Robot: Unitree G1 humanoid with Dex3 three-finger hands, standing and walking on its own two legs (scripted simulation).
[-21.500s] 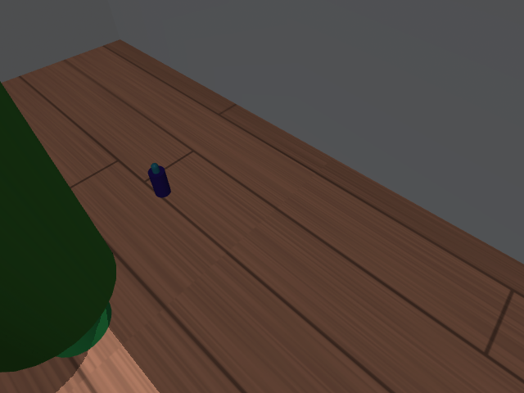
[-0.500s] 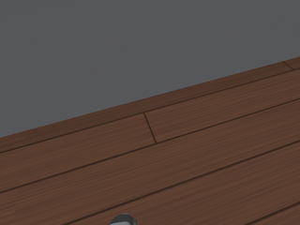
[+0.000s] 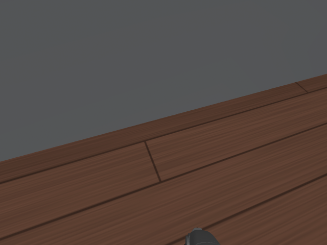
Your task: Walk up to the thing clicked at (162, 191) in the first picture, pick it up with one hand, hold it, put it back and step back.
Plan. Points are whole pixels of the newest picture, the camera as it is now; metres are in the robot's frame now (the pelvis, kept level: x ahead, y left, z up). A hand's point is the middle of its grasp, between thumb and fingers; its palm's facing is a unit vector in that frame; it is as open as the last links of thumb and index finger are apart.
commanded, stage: walk up
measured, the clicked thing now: out of the picture -0.20 +1.29 -0.67
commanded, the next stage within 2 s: stand in 1.82 s
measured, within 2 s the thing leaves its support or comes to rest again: neither
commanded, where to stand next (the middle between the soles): +0.46 +0.02 m, yaw +1 degrees
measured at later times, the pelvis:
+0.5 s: pelvis +0.18 +0.02 -0.02, yaw +1 degrees
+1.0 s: pelvis +0.33 +0.01 -0.01, yaw +0 degrees
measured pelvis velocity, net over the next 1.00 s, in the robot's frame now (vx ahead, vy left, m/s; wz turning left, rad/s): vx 0.33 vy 0.01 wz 0.00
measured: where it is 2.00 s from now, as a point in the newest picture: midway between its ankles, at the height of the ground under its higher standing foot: (154, 211)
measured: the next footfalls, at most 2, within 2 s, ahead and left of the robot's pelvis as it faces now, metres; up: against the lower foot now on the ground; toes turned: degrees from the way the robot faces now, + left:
right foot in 0.12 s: +0.19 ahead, -0.14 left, +0.00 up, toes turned -4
left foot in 0.46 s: +0.31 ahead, +0.14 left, +0.00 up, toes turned +6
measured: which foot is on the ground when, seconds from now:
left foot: down 0.00-0.12, up 0.14-0.44, down 0.46-0.88, up 0.90-1.00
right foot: up 0.00-0.10, down 0.12-0.50, up 0.52-0.86, down 0.88-1.00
